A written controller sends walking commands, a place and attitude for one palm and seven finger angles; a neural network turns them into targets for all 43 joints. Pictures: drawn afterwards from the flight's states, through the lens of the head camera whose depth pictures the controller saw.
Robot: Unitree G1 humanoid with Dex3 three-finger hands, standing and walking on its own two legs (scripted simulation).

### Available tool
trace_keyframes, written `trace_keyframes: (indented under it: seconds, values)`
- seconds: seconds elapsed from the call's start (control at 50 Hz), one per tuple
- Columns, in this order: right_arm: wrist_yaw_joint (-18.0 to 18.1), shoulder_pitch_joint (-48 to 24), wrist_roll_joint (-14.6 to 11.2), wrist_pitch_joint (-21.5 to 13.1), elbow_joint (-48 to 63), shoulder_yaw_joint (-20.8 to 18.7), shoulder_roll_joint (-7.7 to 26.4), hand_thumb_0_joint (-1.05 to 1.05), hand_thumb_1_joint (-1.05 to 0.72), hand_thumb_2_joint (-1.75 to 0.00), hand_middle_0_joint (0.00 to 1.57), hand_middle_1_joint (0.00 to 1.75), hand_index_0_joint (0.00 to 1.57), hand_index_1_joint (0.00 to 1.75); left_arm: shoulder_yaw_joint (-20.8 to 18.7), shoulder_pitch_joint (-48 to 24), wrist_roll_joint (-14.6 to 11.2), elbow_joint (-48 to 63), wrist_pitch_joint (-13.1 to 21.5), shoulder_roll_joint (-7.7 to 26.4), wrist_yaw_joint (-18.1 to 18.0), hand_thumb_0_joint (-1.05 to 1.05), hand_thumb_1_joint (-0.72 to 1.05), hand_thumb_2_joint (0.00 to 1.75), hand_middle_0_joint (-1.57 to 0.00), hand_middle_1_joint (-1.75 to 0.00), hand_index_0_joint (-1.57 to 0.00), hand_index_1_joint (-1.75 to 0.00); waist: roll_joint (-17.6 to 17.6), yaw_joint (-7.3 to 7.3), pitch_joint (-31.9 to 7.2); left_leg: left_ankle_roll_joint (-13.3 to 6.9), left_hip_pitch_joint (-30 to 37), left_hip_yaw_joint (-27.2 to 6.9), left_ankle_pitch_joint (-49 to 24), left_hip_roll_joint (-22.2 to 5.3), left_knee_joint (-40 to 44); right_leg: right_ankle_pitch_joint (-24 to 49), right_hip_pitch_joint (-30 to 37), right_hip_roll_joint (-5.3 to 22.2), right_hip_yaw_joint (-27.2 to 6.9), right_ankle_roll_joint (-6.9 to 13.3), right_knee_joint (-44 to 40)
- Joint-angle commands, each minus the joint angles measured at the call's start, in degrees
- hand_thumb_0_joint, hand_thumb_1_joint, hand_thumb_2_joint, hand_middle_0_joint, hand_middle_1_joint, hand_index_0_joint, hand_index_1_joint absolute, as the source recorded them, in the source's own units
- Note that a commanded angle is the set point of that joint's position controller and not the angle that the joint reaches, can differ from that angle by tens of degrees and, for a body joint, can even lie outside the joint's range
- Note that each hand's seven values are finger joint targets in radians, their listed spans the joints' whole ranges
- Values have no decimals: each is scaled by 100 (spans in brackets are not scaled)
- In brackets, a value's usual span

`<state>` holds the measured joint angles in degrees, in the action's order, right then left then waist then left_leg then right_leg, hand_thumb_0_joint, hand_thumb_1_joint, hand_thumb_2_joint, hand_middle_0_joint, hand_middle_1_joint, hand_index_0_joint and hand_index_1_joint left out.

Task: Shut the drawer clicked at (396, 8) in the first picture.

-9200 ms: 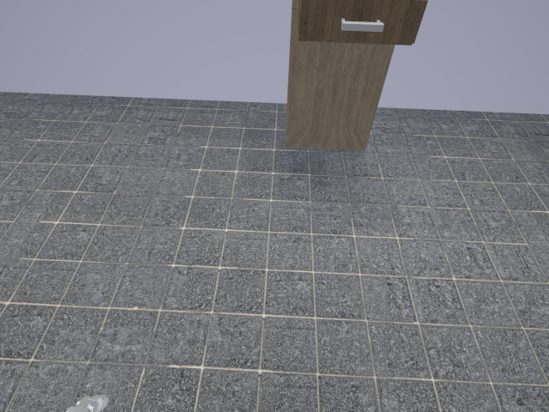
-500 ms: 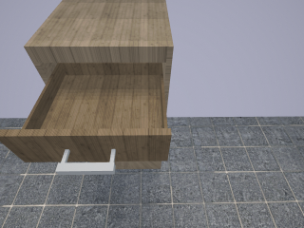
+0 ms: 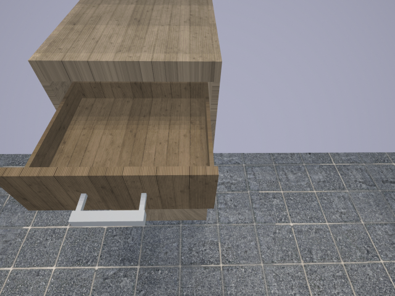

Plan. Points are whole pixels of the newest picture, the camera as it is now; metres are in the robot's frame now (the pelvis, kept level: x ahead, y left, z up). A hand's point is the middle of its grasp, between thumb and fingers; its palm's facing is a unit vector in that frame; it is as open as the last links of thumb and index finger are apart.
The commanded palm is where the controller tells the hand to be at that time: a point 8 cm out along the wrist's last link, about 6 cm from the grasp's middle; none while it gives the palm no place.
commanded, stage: look again from close up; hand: left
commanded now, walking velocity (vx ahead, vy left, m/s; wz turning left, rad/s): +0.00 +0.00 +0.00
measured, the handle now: (111, 208) +0.27 +0.19 +0.03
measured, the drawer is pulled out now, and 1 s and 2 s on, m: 0.29 0.29 0.29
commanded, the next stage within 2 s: raise the hand and make a fist in 0.14 s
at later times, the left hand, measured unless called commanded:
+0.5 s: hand (114, 269) +0.17 +0.17 +0.00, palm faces +0.20 -0.98 +0.04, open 6.9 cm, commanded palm +0.09 +0.20 -0.04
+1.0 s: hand (110, 290) +0.13 +0.16 +0.02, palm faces +0.08 -1.00 -0.05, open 4.2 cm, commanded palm +0.08 +0.21 +0.03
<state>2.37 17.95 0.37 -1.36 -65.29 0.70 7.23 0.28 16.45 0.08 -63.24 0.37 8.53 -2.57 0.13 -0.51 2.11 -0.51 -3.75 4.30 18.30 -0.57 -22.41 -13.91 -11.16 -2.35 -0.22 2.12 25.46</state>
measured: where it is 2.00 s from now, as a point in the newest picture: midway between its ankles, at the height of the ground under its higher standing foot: outside the picture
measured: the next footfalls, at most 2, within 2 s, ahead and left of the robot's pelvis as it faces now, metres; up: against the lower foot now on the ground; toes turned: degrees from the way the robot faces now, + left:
none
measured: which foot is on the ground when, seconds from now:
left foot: down 0.00-1.00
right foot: down 0.00-1.00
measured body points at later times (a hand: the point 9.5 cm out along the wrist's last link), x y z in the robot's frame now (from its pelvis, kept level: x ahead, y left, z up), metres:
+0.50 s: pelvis -0.03 +0.01 -0.03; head -0.02 +0.00 +0.42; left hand +0.16 +0.22 +0.00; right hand +0.14 -0.25 -0.11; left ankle -0.07 +0.11 -0.74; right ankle +0.00 -0.10 -0.74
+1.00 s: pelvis -0.04 -0.01 -0.05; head -0.01 -0.02 +0.39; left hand +0.12 +0.21 +0.03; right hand +0.15 -0.20 -0.14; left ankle -0.07 +0.11 -0.74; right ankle +0.00 -0.10 -0.74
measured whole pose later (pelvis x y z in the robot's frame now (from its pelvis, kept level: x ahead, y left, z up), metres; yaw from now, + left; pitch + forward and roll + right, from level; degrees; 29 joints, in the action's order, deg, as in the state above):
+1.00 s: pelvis -0.04 -0.01 -0.05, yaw +5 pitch +9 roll -1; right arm 1.4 16.1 -2.2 -11.0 -29.5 3.1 10.0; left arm -2.8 33.4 -12.5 15.4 14.6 10.9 9.2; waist 2.4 -0.1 -6.6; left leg 0.1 -34.7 -1.3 28.9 -0.1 -54.2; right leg -23.8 -38.2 -0.3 5.8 3.0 52.4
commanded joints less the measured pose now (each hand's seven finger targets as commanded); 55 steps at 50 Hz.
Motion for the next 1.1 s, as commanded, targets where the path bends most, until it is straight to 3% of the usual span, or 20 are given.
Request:
trace_keyframes:
  seconds: [0.0, 0.2, 0.22, 0.24, 0.26, 0.28, 0.3, 0.32, 0.34, 0.36, 0.42, 0.46, 0.52, 0.62, 0.68, 0.76, 0.86, 0.92, 1.0, 1.08]
  values:
    - [32, 512, 15, -56, 64, -66, 490, 0, -90, -90, 20, 30, 20, 30, -59, 339, 23, 190, 95, 455, 8, 0, 90, 90, -20, -30, -20, -30, -4, 19, 213, -134, -370, -494, -1127, -592, 371, 1434, 59, 729, -734, 158, -344]
    - [42, 535, 11, -68, 47, -76, 470, 0, -90, -90, 20, 30, 20, 30, -45, 428, 24, 164, 101, 407, 3, 0, 90, 90, -20, -30, -20, -30, 17, 27, 201, -151, -315, -494, -1282, -604, 318, 1527, 18, 725, -713, 141, -332]
    - [-24, -194, -36, -108, 476, -137, 730, 0, -90, -90, 20, 30, 20, 30, -122, 827, 117, -108, 239, 704, -221, 0, 90, 90, -20, -30, -20, -30, -59, 251, 262, 30, -988, -195, -1831, -630, -924, 4302, 231, 1137, -713, -105, -45]
    - [226, -70, -314, -993, 2575, -232, 1759, 0, -90, -90, 20, 30, 20, 30, -537, -3314, -1123, 8773, 1414, 1849, -161, 0, 90, 90, -22, -32, -22, -32, 1051, -369, -2802, -71, 328, -488, -2723, 35, -168, 3151, 954, 603, -564, 20, 343]
    - [375, -586, -159, -1478, 2291, -188, 1237, 0, -90, -90, 20, 30, 20, 30, -572, -1101, -593, 7591, 1068, 1435, -467, 0, 90, 90, -24, -34, -24, -34, 2039, 114, -2773, -14, 580, -418, -3718, -153, -158, 1751, 678, 322, -314, 155, 497]
    - [294, -558, -297, -1674, 2260, -286, 1022, 0, -90, -90, 20, 30, 20, 30, 147, 577, -747, 6486, 226, 246, -688, 0, 90, 90, -26, -37, -26, -37, 1603, -78, -1747, 243, 81, -572, -3962, -380, -140, 600, -153, 365, 229, 2, 571]
    - [223, -323, -284, -1715, 2052, -213, 1139, 0, -90, -90, 20, 30, 20, 30, 653, 647, -814, 6464, 102, -472, -549, 0, 90, 90, -28, -39, -28, -39, 552, -172, -896, 164, -235, -599, -3354, -385, -269, 457, -679, 315, 395, -97, 536]
    - [170, -478, -244, -1846, 2395, -296, 1335, 0, -90, -90, 20, 30, 20, 30, 633, 216, -895, 6866, 342, -352, -462, 0, 90, 90, -30, -41, -30, -41, 47, -324, -362, 42, -669, -766, -2605, -314, -517, 431, -1024, 328, 449, -124, 471]
    - [115, -467, -145, -1940, 2625, -364, 1442, 0, -90, -90, 20, 30, 20, 30, 470, 242, -873, 7006, 640, -187, -352, 0, 90, 90, -32, -43, -32, -43, -424, -388, -425, -14, -1046, -755, -1950, -171, -808, 473, -1207, 322, 508, -116, 484]
    - [65, -548, -86, -1984, 2855, -420, 1430, 0, -90, -90, 20, 30, 20, 30, 358, 900, -925, 6746, 934, -282, -189, 0, 90, 90, -34, -45, -34, -45, -996, -247, -463, -28, -1502, -717, -1471, -96, -1041, 321, -1323, 317, 563, -124, 632]
    - [-194, -858, -69, -1931, 3493, -470, 1346, 0, -90, -90, 20, 30, 20, 30, 233, 2351, -1113, 6224, 2071, -567, 620, 0, 90, 90, -40, -52, -40, -52, -1481, 206, -566, 112, -2672, -496, -694, 78, -1627, -32, -1633, 284, 557, -88, 1373]
    - [-420, -1138, -21, -1787, 3906, -565, 1407, 0, -90, -90, 20, 30, 20, 30, -39, 2563, -1203, 6428, 3032, -293, 1261, 0, 90, 90, -44, -56, -44, -56, -1129, 286, -697, 193, -3198, -346, -260, 187, -2114, -214, -1878, 292, 445, -16, 1818]
    - [-563, -1188, 12, -1661, 4413, -588, 1273, 0, -90, -90, 20, 30, 20, 30, -353, 1911, -828, 8050, 3875, 451, 1246, 0, 90, 90, -50, -62, -50, -62, 544, 447, -1791, 64, -3261, -269, -488, 164, -2591, -50, -2037, 299, 211, 125, 2593]
    - [-385, -1030, -109, -1350, 4807, -408, 1256, 0, -90, -90, 20, 30, 20, 30, -129, 1278, -946, 8929, 3457, 229, 747, 0, 90, 90, -60, -73, -60, -73, 481, -45, -1256, -69, -3562, -587, 492, 118, -2766, -1054, -2810, 244, 124, 70, 2396]
    - [-240, -792, -164, -1307, 4862, -331, 1329, 0, -90, -90, 20, 30, 20, 30, 75, 944, -917, 9174, 3126, 327, 859, 0, 90, 90, -66, -80, -66, -80, 125, -314, -1529, -154, -3564, -595, 404, 120, -3019, -966, -2669, 280, -52, -19, 2179]
    - [-93, -746, -229, -1313, 4867, -238, 1298, 0, -90, -90, 20, 30, 20, 30, 50, 1088, -1002, 8945, 2458, 538, 1298, 0, 90, 90, -74, -88, -74, -88, 21, -205, -1636, -160, -3624, -578, 329, 142, -2933, -1052, -2108, 345, -217, -76, 1824]
    - [7, -960, -286, -1288, 4802, -188, 1119, 0, -90, -90, 20, 30, 20, 30, -663, 1678, -1288, 8856, 1793, 745, 1308, 0, 90, 90, -84, -99, -84, -99, -228, 145, -1846, -107, -3520, -565, -115, 134, -2619, -516, -1283, 422, -202, -138, 1653]
    - [-6, -1048, -282, -1374, 4720, -194, 1036, 0, -90, -90, 20, 30, 20, 30, -869, 2042, -1364, 9107, 1790, 747, 1142, 0, 90, 90, -90, -106, -90, -106, -141, 264, -1772, -78, -3413, -542, -369, 119, -2464, -59, -1064, 443, -98, -138, 1683]
    - [-31, -1015, -263, -1572, 4609, -233, 1084, 0, -90, -90, 20, 30, 20, 30, -723, 2182, -1370, 9363, 2012, 657, 1048, 0, 90, 90, -98, -114, -98, -114, -473, 142, -1498, -105, -3347, -547, -260, 112, -2381, -288, -1223, 445, -79, -186, 1546]
    - [-61, -1002, -271, -1745, 4562, -262, 1140, 0, -90, -90, 20, 30, 20, 30, -522, 2419, -1304, 9756, 2158, 614, 1058, 0, 90, 90, -106, -123, -106, -123, -108, 99, -1398, -125, -3083, -531, -309, 109, -2324, -345, -1360, 442, 5, -151, 1504]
